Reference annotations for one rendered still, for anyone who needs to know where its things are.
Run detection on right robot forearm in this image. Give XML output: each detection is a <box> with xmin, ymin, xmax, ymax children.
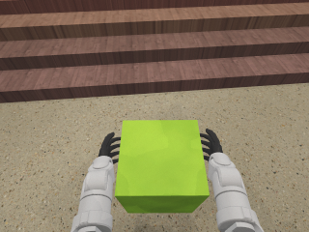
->
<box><xmin>208</xmin><ymin>152</ymin><xmax>264</xmax><ymax>232</ymax></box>

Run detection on carton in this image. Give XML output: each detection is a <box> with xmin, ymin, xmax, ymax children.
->
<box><xmin>114</xmin><ymin>120</ymin><xmax>210</xmax><ymax>214</ymax></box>

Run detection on robot right hand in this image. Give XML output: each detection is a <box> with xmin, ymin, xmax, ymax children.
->
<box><xmin>200</xmin><ymin>129</ymin><xmax>223</xmax><ymax>161</ymax></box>

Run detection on robot left hand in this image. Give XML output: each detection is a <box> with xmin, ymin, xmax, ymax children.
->
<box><xmin>98</xmin><ymin>131</ymin><xmax>121</xmax><ymax>164</ymax></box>

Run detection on left robot forearm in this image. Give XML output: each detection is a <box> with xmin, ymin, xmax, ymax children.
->
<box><xmin>70</xmin><ymin>156</ymin><xmax>115</xmax><ymax>232</ymax></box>

